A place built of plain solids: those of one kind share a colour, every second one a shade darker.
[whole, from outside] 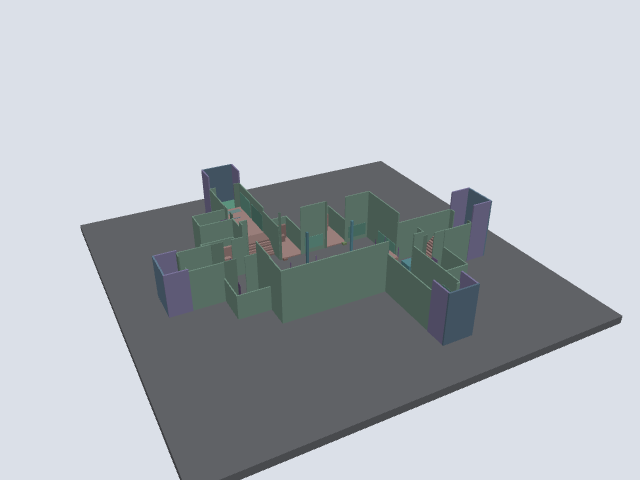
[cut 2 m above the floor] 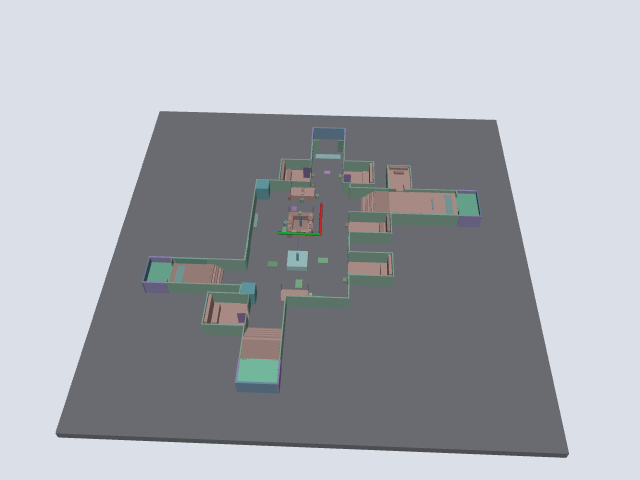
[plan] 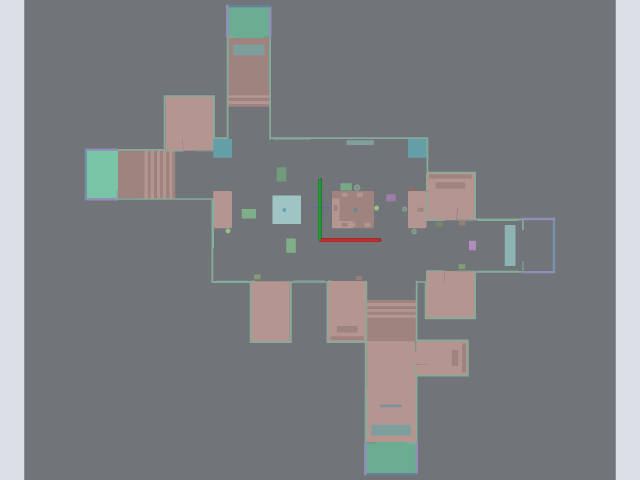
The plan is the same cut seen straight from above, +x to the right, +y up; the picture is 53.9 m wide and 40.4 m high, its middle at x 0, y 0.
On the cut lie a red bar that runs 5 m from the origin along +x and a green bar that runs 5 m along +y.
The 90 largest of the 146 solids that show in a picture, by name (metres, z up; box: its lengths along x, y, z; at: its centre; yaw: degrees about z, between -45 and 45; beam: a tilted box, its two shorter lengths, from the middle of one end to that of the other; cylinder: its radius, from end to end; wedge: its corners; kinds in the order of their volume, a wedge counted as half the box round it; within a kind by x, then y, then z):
{
 "piece_1": {"box": [1.98, 3.98, 2.41], "at": [-16.01, 5.52, 1.15]},
 "piece_2": {"box": [0.26, 4.0, 2.41], "at": [-14.9, 5.52, 1.15]},
 "piece_3": {"box": [0.26, 4.0, 2.19], "at": [-14.64, 5.52, 1.05]},
 "piece_4": {"box": [0.26, 4.0, 1.98], "at": [-14.38, 5.52, 0.94]},
 "piece_5": {"box": [0.26, 4.0, 1.76], "at": [-14.12, 5.52, 0.83]},
 "piece_6": {"box": [0.26, 4.0, 1.55], "at": [-13.86, 5.52, 0.72]},
 "piece_7": {"box": [0.26, 4.0, 1.34], "at": [-13.6, 5.52, 0.62]},
 "piece_8": {"box": [0.26, 4.0, 1.12], "at": [-13.34, 5.52, 0.51]},
 "piece_9": {"box": [4.01, 4.52, 0.18], "at": [-10.99, 9.77, 0.04]},
 "piece_10": {"box": [2.51, 0.55, 0.95], "at": [-10.99, 11.03, 0.56]},
 "piece_11": {"box": [3.61, 0.35, 2.05], "at": [-10.99, 11.78, 1.1]},
 "piece_12": {"box": [1.57, 3.13, 0.95], "at": [-8.2, 2.55, 0.42]},
 "piece_13": {"box": [3.43, 4.56, 1.13], "at": [-5.99, 14.71, 0.51]},
 "piece_14": {"box": [2.82, 0.35, 2.05], "at": [-4.15, -8.27, 1.12]},
 "piece_15": {"box": [3.22, 5.06, 0.2], "at": [-4.15, -5.99, 0.05]},
 "piece_16": {"box": [0.62, 1.89, 0.95], "at": [1.32, 2.55, 0.42]},
 "piece_17": {"box": [1.76, 0.62, 0.95], "at": [1.89, 1.3, 0.42]},
 "piece_18": {"box": [2.82, 0.35, 2.05], "at": [2.3, -8.27, 1.12]},
 "piece_19": {"box": [3.22, 5.06, 0.2], "at": [2.3, -5.99, 0.05]},
 "piece_20": {"box": [3.49, 3.09, 0.17], "at": [2.78, 2.55, 0.04]},
 "piece_21": {"box": [3.53, 0.62, 0.95], "at": [2.78, 3.81, 0.42]},
 "piece_22": {"box": [0.62, 1.89, 0.95], "at": [4.24, 2.55, 0.42]},
 "piece_23": {"box": [4.14, 8.49, 1.59], "at": [5.98, -12.76, 0.74]},
 "piece_24": {"box": [4.14, 1.73, 1.59], "at": [5.98, -7.65, 0.74]},
 "piece_25": {"box": [4.16, 0.25, 1.59], "at": [5.98, -6.66, 0.74]},
 "piece_26": {"box": [4.16, 0.25, 1.37], "at": [5.98, -6.42, 0.63]},
 "piece_27": {"box": [4.16, 0.25, 1.15], "at": [5.98, -6.17, 0.52]},
 "piece_28": {"box": [1.56, 3.13, 0.95], "at": [8.19, 2.55, 0.42]},
 "piece_29": {"box": [4.31, 2.83, 1.72], "at": [10.21, -9.93, 0.81]},
 "piece_30": {"box": [3.61, 0.35, 2.05], "at": [10.98, -6.28, 1.1]},
 "piece_31": {"box": [2.51, 0.55, 0.95], "at": [10.98, -5.53, 0.56]},
 "piece_32": {"box": [4.01, 3.93, 0.18], "at": [10.98, -4.56, 0.04]},
 "piece_33": {"box": [4.01, 3.93, 0.18], "at": [10.98, 3.63, 0.04]},
 "piece_34": {"box": [2.51, 0.55, 0.95], "at": [10.98, 4.59, 0.56]},
 "piece_35": {"box": [3.61, 0.35, 2.05], "at": [10.98, 5.34, 1.1]},
 "piece_36": {"box": [0.35, 2.43, 2.05], "at": [12.12, -9.93, 2.64]},
 "wall_1": {"box": [4.16, 0.15, 5.51], "at": [-15.07, 7.58, 2.7]},
 "wall_2": {"box": [0.15, 4.64, 3.18], "at": [-13.07, 9.86, 1.54]},
 "wall_3": {"box": [8.21, 0.15, 5.51], "at": [-13.05, 3.45, 2.7]},
 "wall_4": {"box": [1.51, 0.12, 5.51], "at": [-12.24, 7.51, 2.7]},
 "wall_5": {"box": [4.31, 0.15, 3.18], "at": [-10.99, 12.1, 1.54]},
 "wall_6": {"box": [1.51, 0.12, 5.51], "at": [-9.73, 7.51, 2.7]},
 "wall_7": {"box": [0.15, 7.14, 6.85], "at": [-9.05, -0.04, 3.38]},
 "wall_8": {"box": [0.15, 3.67, 3.18], "at": [-8.9, 10.34, 1.54]},
 "wall_9": {"box": [1.32, 0.15, 6.85], "at": [-8.36, 8.58, 3.38]},
 "wall_10": {"box": [0.15, 8.68, 5.25], "at": [-7.78, 12.81, 2.58]},
 "wall_11": {"box": [3.37, 0.15, 6.85], "at": [-7.44, -3.54, 3.38]},
 "wall_12": {"box": [0.15, 5.18, 3.2], "at": [-5.83, -6.08, 1.55]},
 "wall_13": {"box": [0.15, 8.68, 5.25], "at": [-4.2, 12.81, 2.58]},
 "wall_14": {"box": [3.52, 0.15, 3.2], "at": [-4.15, -8.59, 1.55]},
 "wall_15": {"box": [0.15, 5.18, 3.2], "at": [-2.46, -6.08, 1.55]},
 "wall_16": {"box": [3.22, 0.15, 6.85], "at": [-0.92, -3.54, 3.38]},
 "wall_17": {"box": [0.15, 5.18, 3.2], "at": [0.61, -6.08, 1.55]},
 "wall_18": {"box": [3.37, 0.15, 3.2], "at": [2.22, -8.59, 1.55]},
 "wall_19": {"box": [13.39, 0.15, 6.85], "at": [2.42, 8.58, 3.38]},
 "wall_20": {"box": [0.15, 8.68, 5.25], "at": [3.83, -12.82, 2.58]},
 "wall_21": {"box": [0.12, 5.06, 4.79], "at": [3.91, -5.99, 2.34]},
 "wall_22": {"box": [0.15, 5.81, 5.25], "at": [8.13, -14.25, 2.58]},
 "wall_23": {"box": [0.15, 5.14, 4.79], "at": [8.13, -5.99, 2.34]},
 "wall_24": {"box": [0.96, 0.15, 6.85], "at": [8.53, -3.54, 3.38]},
 "wall_25": {"box": [0.15, 3.22, 3.18], "at": [8.9, -5.07, 1.54]},
 "wall_26": {"box": [0.12, 3.93, 6.85], "at": [8.97, 3.63, 3.38]},
 "wall_27": {"box": [0.15, 3.07, 6.85], "at": [9.05, 7.12, 3.38]},
 "wall_28": {"box": [4.46, 0.15, 4.72], "at": [10.28, -8.44, 2.31]},
 "wall_29": {"box": [4.43, 0.15, 4.72], "at": [10.3, -11.42, 2.31]},
 "wall_30": {"box": [4.31, 0.15, 3.18], "at": [10.98, -6.6, 1.54]},
 "wall_31": {"box": [4.13, 0.15, 3.18], "at": [11.07, 5.67, 1.54]},
 "wall_32": {"box": [0.15, 3.13, 4.72], "at": [12.44, -9.93, 2.31]},
 "wall_33": {"box": [0.15, 4.05, 3.18], "at": [13.06, -4.65, 1.54]},
 "wall_34": {"box": [0.15, 4.05, 3.18], "at": [13.06, 3.72, 1.54]},
 "wall_35": {"box": [4.16, 0.15, 5.25], "at": [15.06, -2.67, 2.57]},
 "wall_36": {"box": [4.16, 0.15, 5.25], "at": [15.06, 1.74, 2.57]},
 "street_1": {"box": [2.6, 3.98, 2.41], "at": [-18.3, 5.52, 1.15]},
 "street_2": {"box": [3.43, 2.6, 1.13], "at": [-5.99, 18.3, 0.51]},
 "street_3": {"box": [4.14, 2.6, 1.59], "at": [5.98, -18.3, 0.74]},
 "wing_1": {"box": [2.78, 0.2, 7.91], "at": [-18.41, 3.43, 3.9]},
 "wing_2": {"box": [2.78, 0.2, 7.91], "at": [-18.41, 7.61, 3.9]},
 "wing_3": {"box": [0.2, 2.78, 6.63], "at": [-7.8, 18.41, 3.26]},
 "wing_4": {"box": [0.2, 2.78, 6.63], "at": [-4.17, 18.41, 3.26]},
 "wing_5": {"box": [0.2, 2.78, 7.09], "at": [3.81, -18.41, 3.49]},
 "wing_6": {"box": [0.2, 2.78, 7.09], "at": [8.15, -18.41, 3.49]},
 "wing_7": {"box": [2.78, 0.2, 5.55], "at": [18.41, -2.7, 2.73]},
 "wing_8": {"box": [2.78, 0.2, 5.55], "at": [18.41, 1.76, 2.73]},
 "opp_1": {"box": [0.2, 4.38, 7.91], "at": [-19.7, 5.52, 3.9]},
 "opp_2": {"box": [3.83, 0.2, 6.63], "at": [-5.99, 19.7, 3.26]},
 "opp_3": {"box": [4.54, 0.2, 7.09], "at": [5.98, -19.7, 3.49]},
 "opp_4": {"box": [0.2, 4.66, 5.55], "at": [19.7, -0.47, 2.73]},
 "store_1": {"box": [1.57, 1.59, 2.45], "at": [-8.2, 7.71, 1.18]},
 "store_2": {"box": [1.56, 1.59, 2.45], "at": [8.19, 7.71, 1.18]},
 "basin_1": {"box": [2.4, 2.4, 0.8], "at": [-2.79, 2.55, 0.35]}
}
